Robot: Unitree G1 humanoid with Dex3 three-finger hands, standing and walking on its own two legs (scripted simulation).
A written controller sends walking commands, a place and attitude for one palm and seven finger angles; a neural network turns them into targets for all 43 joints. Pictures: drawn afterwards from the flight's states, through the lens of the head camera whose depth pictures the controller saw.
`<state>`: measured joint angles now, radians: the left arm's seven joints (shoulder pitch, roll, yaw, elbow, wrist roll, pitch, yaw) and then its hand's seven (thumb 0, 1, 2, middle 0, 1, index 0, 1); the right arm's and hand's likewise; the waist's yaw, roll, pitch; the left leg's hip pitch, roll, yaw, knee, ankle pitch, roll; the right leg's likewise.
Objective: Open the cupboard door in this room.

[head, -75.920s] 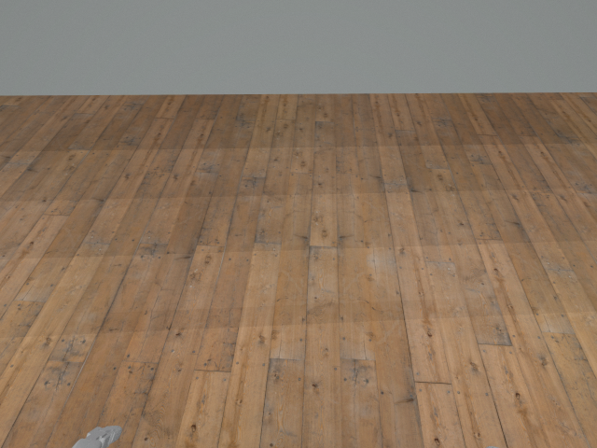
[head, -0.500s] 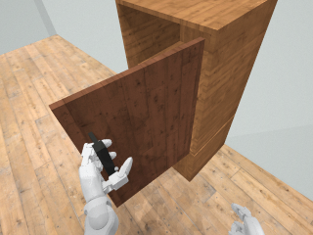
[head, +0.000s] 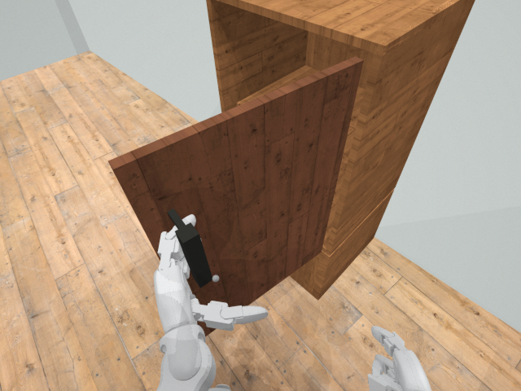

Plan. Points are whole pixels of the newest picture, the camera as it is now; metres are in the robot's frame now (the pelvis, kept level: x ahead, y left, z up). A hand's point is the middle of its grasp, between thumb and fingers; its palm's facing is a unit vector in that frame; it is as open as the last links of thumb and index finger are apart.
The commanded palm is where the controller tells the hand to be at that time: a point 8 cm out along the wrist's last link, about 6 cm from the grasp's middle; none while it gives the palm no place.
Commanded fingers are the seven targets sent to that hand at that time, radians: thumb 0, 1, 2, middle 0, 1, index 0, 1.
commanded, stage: slide the hand sideways off the handle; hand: left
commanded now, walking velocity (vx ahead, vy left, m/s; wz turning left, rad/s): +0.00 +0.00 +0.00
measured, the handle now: (189, 248) +0.32 +0.13 +0.07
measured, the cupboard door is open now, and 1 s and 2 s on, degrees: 82 84 84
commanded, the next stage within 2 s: draw the hand back to the body in 1.28 s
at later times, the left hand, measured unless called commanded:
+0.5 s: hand (208, 304) +0.23 +0.09 +0.07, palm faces -0.04 -1.00 +0.04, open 16.1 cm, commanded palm +0.20 +0.15 +0.07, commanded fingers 0.00 -0.50 0.30 -0.15 -0.30 -0.15 -0.30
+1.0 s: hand (164, 335) +0.19 +0.13 +0.07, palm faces +0.03 -1.00 -0.02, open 16.0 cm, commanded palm +0.15 +0.20 +0.07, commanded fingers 0.00 -0.50 0.30 -0.15 -0.30 -0.15 -0.30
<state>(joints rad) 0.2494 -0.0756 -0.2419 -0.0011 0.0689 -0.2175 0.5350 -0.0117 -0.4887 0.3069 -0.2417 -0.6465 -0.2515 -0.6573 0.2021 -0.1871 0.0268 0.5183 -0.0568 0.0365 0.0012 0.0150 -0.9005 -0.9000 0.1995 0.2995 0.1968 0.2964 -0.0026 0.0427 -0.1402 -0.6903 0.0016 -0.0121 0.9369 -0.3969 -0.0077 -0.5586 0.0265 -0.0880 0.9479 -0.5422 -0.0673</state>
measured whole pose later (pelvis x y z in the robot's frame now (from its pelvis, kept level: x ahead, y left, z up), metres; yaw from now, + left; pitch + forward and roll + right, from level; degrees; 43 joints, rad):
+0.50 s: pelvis -0.01 +0.03 -0.01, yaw -2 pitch +8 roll -1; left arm 0.32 0.04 -0.26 -0.10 -0.02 -0.27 0.18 -0.01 -0.50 0.30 -0.17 -0.32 -0.18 -0.33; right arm 0.25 -0.21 0.04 0.43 -0.01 0.00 0.02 0.02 -0.90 -0.90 0.20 0.30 0.20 0.30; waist -0.02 0.04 -0.11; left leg -0.73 0.00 0.02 0.98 -0.40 0.03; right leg -0.60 0.02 -0.05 0.98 -0.53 -0.03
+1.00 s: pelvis +0.00 +0.01 -0.01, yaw -1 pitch +10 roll -1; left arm 0.61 0.14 -0.09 -0.28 -0.13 -0.34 0.01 -0.01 -0.50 0.30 -0.20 -0.33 -0.21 -0.33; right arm 0.25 -0.22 0.03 0.40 0.00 -0.01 0.00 0.02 -0.90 -0.90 0.20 0.30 0.20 0.30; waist 0.01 0.04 -0.13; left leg -0.75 0.01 0.00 1.02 -0.44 0.01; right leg -0.62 0.04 -0.07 1.01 -0.56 -0.05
